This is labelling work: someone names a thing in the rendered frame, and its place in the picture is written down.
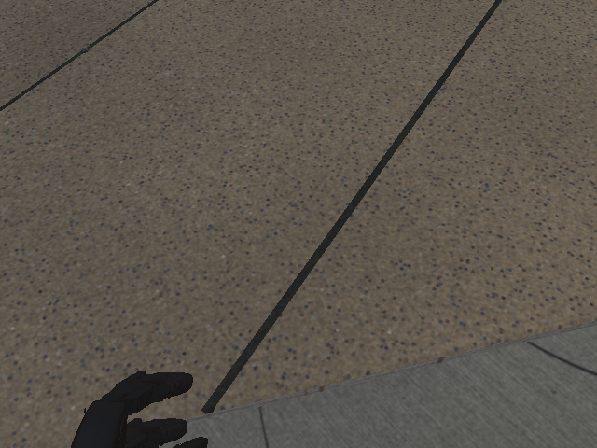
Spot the left robot hand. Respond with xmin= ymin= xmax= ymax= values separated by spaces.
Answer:
xmin=71 ymin=371 xmax=208 ymax=448

